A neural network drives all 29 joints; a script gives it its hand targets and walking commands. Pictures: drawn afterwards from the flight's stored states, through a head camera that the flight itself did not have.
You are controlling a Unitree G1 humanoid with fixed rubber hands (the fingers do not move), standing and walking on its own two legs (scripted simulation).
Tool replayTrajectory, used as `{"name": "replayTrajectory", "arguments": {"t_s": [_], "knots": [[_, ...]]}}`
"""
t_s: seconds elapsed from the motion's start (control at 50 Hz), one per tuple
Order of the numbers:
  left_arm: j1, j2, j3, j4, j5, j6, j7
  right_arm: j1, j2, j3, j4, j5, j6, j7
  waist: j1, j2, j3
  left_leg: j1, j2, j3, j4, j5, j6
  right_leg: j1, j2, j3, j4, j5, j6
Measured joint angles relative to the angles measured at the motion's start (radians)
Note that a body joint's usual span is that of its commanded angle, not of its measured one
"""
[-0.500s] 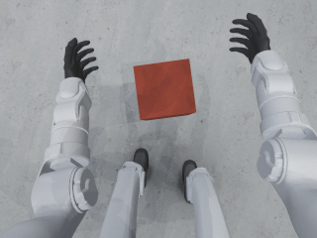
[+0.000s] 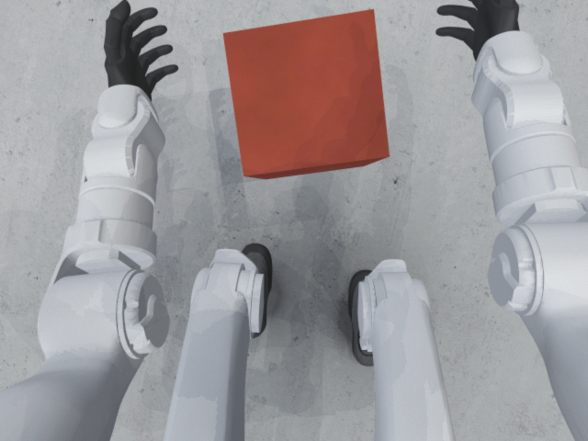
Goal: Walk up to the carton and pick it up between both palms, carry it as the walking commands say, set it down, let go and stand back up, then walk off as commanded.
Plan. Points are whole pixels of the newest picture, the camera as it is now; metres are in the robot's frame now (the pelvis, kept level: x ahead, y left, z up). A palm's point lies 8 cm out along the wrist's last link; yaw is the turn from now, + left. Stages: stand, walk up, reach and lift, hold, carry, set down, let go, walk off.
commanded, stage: reach and lift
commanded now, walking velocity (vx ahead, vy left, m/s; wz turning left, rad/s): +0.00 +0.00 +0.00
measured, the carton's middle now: (307, 113) +0.52 +0.02 -0.37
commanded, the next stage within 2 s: none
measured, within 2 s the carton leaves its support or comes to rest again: leaves its support in 2.00 s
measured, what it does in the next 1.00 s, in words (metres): lowers itself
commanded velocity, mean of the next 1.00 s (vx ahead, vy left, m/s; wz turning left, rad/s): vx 0.00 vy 0.00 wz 0.00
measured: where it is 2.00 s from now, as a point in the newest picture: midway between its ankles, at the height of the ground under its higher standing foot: (308, 319)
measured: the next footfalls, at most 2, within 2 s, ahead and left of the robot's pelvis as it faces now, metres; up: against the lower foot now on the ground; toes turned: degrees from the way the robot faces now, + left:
none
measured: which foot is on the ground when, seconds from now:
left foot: down 0.00-1.00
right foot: down 0.00-1.00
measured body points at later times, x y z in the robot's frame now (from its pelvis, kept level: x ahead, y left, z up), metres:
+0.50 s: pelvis -0.02 +0.00 -0.10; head +0.35 -0.01 +0.15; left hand +0.51 +0.21 -0.27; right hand +0.56 -0.18 -0.27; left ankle +0.12 +0.13 -0.46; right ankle +0.07 -0.12 -0.46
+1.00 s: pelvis -0.02 +0.00 -0.12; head +0.36 -0.02 +0.12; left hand +0.52 +0.21 -0.30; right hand +0.56 -0.17 -0.30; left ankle +0.12 +0.13 -0.46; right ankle +0.07 -0.12 -0.46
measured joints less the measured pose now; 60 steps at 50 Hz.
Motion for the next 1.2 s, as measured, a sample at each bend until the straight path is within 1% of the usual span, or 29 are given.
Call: {"name": "replayTrajectory", "arguments": {"t_s": [0.3, 0.52, 0.62, 0.68, 0.84, 1.2], "knots": [[-0.134, 0.038, -0.044, 0.144, -0.054, -0.043, 0.025, -0.128, -0.046, 0.064, 0.123, 0.073, -0.036, -0.015, 0.001, 0.006, 0.144, -0.124, -0.006, 0.002, 0.223, -0.026, -0.003, -0.119, 0.007, 0.001, 0.228, -0.037, 0.009], [-0.227, 0.076, -0.090, 0.253, -0.105, -0.087, 0.027, -0.212, -0.073, 0.137, 0.201, 0.139, -0.070, -0.022, 0.001, 0.012, 0.274, -0.183, -0.008, -0.003, 0.345, -0.032, -0.009, -0.174, 0.007, -0.007, 0.353, -0.049, 0.008], [-0.255, 0.104, -0.117, 0.297, -0.134, -0.104, 0.026, -0.243, -0.068, 0.166, 0.215, 0.161, -0.086, -0.030, 0.002, 0.023, 0.335, -0.192, 0.006, 0.002, 0.394, -0.041, -0.005, -0.188, 0.013, -0.006, 0.401, -0.052, 0.008], [-0.267, 0.113, -0.124, 0.306, -0.164, -0.117, 0.026, -0.234, -0.070, 0.184, 0.205, 0.163, -0.094, -0.037, -0.002, 0.037, 0.354, -0.188, 0.005, 0.010, 0.413, -0.047, -0.002, -0.184, 0.003, -0.003, 0.425, -0.064, 0.005], [-0.270, 0.110, -0.129, 0.335, -0.172, -0.134, 0.023, -0.212, -0.061, 0.197, 0.191, 0.166, -0.099, -0.045, -0.001, 0.029, 0.336, -0.200, 0.012, 0.010, 0.432, -0.059, -0.004, -0.200, -0.005, -0.010, 0.444, -0.071, -0.004], [-0.307, 0.103, -0.150, 0.358, -0.176, -0.127, 0.026, -0.273, -0.059, 0.215, 0.248, 0.175, -0.088, -0.043, 0.000, 0.027, 0.357, -0.194, 0.018, 0.016, 0.414, -0.033, 0.002, -0.202, -0.014, -0.011, 0.425, -0.037, -0.007]]}}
